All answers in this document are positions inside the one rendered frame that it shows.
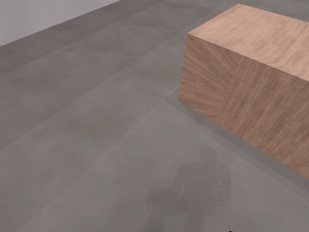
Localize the pedestal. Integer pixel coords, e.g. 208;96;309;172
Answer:
178;3;309;180

